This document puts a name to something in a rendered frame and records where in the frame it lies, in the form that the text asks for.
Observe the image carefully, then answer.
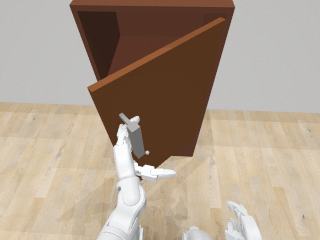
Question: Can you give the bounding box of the left robot thigh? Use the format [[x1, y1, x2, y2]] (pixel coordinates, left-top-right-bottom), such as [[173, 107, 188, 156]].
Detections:
[[133, 225, 144, 240]]

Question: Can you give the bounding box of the right robot shin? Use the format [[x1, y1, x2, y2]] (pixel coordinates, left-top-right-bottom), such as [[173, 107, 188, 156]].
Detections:
[[189, 226, 199, 230]]

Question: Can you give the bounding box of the cupboard door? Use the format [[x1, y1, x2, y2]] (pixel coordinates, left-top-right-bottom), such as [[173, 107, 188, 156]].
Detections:
[[87, 17, 226, 181]]

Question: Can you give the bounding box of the robot right hand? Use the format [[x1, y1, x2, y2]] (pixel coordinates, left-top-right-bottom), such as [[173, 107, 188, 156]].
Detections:
[[225, 200, 264, 240]]

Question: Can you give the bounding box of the left robot forearm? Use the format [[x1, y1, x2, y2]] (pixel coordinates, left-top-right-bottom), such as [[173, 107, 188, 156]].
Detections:
[[96, 176, 147, 240]]

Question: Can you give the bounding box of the robot left hand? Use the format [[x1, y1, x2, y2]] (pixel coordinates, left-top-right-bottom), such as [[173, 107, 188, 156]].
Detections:
[[113, 116, 177, 182]]

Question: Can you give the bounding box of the handle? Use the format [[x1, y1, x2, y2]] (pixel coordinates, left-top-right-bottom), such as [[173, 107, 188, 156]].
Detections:
[[119, 113, 145, 159]]

